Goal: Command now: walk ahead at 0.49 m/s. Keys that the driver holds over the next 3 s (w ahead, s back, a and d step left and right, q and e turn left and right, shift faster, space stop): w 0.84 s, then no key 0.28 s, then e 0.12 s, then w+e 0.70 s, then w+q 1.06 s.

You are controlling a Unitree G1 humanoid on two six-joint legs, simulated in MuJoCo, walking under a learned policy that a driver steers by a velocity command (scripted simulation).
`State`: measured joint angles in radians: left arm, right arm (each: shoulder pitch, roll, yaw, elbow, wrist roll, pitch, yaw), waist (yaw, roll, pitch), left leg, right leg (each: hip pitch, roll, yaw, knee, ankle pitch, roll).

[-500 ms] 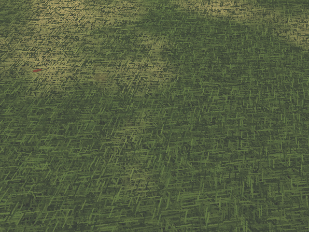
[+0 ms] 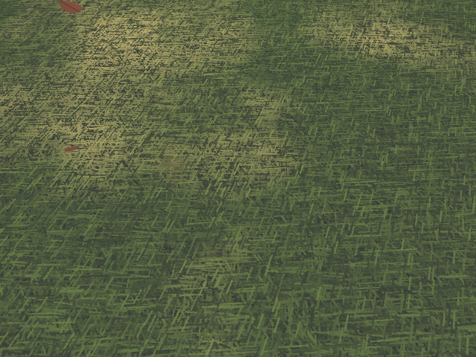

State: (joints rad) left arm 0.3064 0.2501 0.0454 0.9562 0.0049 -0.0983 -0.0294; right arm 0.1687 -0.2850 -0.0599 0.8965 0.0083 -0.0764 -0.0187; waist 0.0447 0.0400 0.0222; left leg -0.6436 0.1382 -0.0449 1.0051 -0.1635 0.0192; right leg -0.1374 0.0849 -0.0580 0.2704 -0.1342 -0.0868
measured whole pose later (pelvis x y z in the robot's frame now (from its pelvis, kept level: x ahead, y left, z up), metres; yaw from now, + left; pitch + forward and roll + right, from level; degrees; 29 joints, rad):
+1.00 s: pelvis +0.56 +0.00 -0.01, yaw -1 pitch +1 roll +0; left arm 0.18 0.25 0.05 0.90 0.01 -0.09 -0.03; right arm 0.22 -0.29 -0.06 0.93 0.01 -0.07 -0.02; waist 0.01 0.04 0.05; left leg -0.49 0.06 -0.02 1.12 -0.40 0.00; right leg -0.30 0.03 -0.06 0.41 -0.13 -0.07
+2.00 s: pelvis +0.85 -0.12 +0.00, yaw -26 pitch +3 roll +2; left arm 0.41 0.23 0.07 0.89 -0.02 -0.06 0.02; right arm -0.03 -0.27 -0.08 0.81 0.00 -0.11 0.02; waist 0.07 0.04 0.02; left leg -0.65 0.04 -0.05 0.59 0.06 -0.02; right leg -0.05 0.06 0.09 0.28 -0.27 -0.08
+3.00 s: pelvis +1.40 -0.32 +0.00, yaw +3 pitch +1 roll -2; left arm 0.32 0.29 0.08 0.84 0.00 -0.09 0.00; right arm 0.14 -0.31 -0.07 0.67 0.02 -0.02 0.03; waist 0.08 0.04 0.03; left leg -0.70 0.10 -0.04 0.81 -0.05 0.00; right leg -0.01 0.01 -0.16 0.25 -0.25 -0.01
